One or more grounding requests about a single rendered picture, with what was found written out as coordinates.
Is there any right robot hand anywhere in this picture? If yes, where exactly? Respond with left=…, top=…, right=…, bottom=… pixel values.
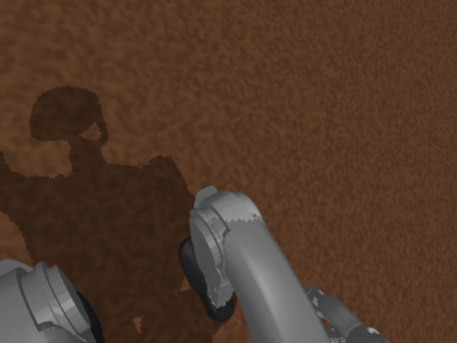
left=303, top=284, right=363, bottom=343

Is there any right robot arm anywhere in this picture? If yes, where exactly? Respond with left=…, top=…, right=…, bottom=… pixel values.
left=345, top=324, right=390, bottom=343

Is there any left robot foot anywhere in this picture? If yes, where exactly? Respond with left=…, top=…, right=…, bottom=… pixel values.
left=76, top=291, right=105, bottom=343

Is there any right robot foot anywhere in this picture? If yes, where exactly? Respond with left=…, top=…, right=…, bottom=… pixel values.
left=179, top=237, right=234, bottom=322

